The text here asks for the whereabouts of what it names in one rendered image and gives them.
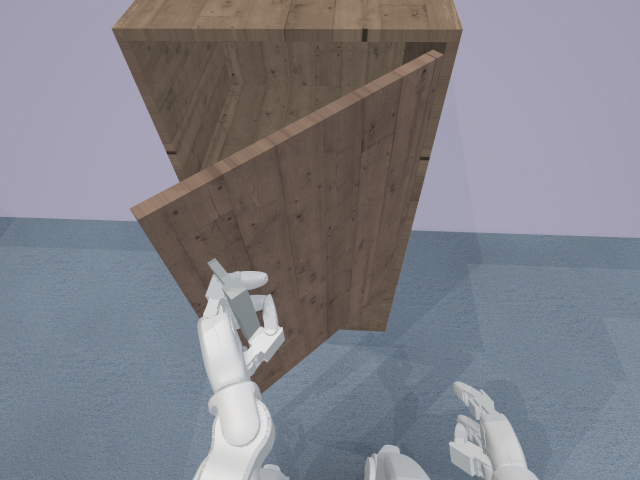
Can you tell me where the handle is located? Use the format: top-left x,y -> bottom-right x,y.
208,258 -> 261,341

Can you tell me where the robot right shin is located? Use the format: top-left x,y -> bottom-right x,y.
377,445 -> 400,456

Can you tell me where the robot right thigh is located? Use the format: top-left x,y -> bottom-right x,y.
364,452 -> 430,480

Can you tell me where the cupboard door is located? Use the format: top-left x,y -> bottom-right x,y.
130,50 -> 444,394

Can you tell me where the robot left hand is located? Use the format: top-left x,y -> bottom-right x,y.
197,271 -> 285,394

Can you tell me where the left robot forearm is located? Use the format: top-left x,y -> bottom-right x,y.
192,380 -> 275,480

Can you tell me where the robot right hand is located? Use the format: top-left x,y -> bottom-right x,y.
449,381 -> 528,480

